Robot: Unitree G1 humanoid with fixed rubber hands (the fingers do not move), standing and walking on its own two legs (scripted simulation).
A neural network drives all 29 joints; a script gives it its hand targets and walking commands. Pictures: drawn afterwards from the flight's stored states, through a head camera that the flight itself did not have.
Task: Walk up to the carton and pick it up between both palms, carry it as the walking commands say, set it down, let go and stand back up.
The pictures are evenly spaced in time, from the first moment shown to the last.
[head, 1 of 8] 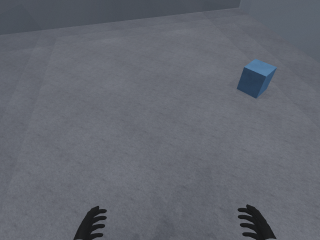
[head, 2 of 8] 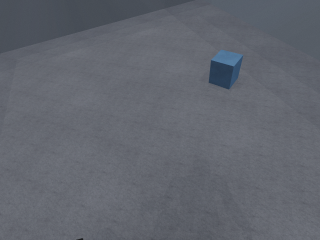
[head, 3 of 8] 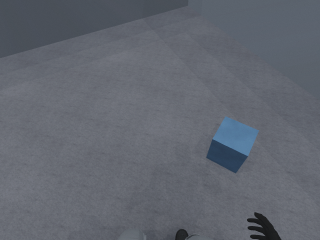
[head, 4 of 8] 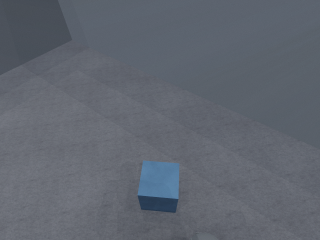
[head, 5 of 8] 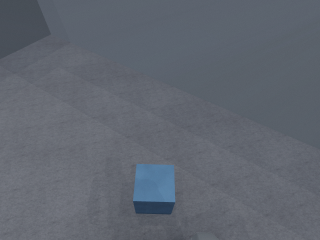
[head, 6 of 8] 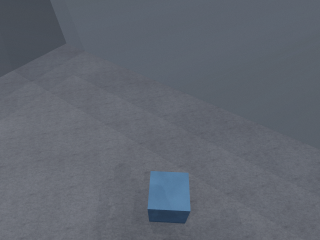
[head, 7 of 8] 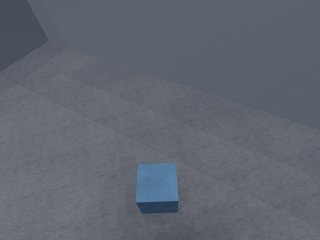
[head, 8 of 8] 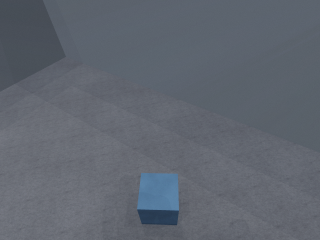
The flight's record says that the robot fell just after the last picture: no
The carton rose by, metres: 0.00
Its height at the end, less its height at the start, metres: +0.00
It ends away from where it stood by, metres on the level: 0.00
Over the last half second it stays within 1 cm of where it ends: yes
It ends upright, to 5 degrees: yes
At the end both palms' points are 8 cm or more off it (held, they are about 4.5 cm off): yes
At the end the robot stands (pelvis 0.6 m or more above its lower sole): yes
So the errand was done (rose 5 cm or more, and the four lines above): no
